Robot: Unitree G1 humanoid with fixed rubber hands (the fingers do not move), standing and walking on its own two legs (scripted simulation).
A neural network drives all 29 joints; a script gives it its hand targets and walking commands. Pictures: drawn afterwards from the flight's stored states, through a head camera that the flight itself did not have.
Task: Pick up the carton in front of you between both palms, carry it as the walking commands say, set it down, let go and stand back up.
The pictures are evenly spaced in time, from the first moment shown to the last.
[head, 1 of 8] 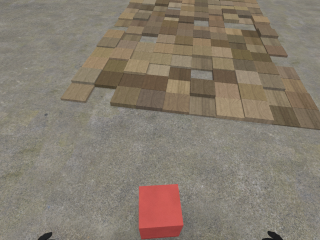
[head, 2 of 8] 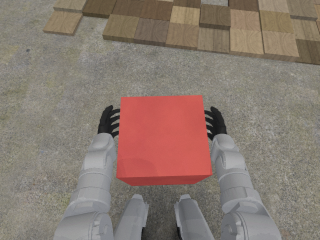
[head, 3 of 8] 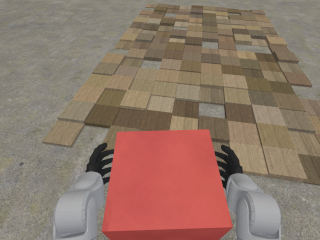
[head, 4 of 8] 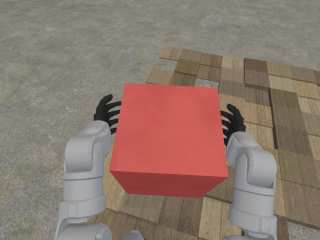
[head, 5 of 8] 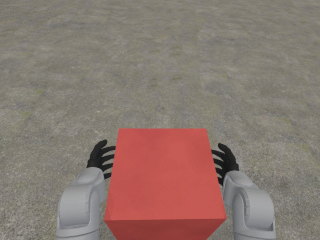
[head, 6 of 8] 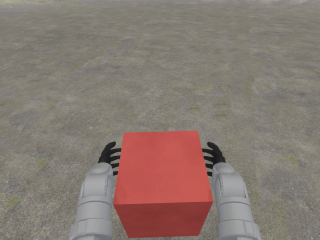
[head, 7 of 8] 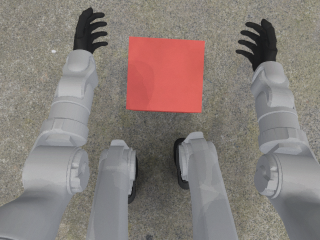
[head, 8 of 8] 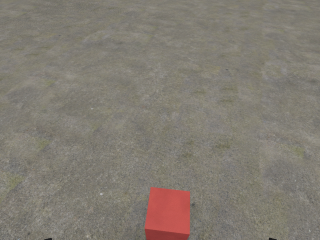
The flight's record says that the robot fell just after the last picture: no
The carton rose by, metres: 0.77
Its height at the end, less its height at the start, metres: +0.00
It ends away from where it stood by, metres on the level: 6.22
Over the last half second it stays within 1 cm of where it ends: yes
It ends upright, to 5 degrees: yes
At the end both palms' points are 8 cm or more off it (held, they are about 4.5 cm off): yes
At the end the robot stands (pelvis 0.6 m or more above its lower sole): yes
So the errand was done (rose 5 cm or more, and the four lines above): yes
